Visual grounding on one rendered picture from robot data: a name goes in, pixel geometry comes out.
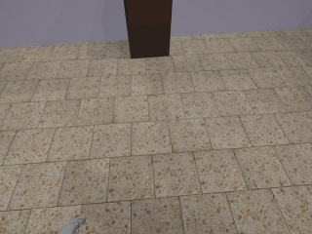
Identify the left robot hand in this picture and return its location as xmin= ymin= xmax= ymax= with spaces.
xmin=59 ymin=215 xmax=87 ymax=234

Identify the cupboard door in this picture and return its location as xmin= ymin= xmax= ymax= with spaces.
xmin=126 ymin=0 xmax=171 ymax=25

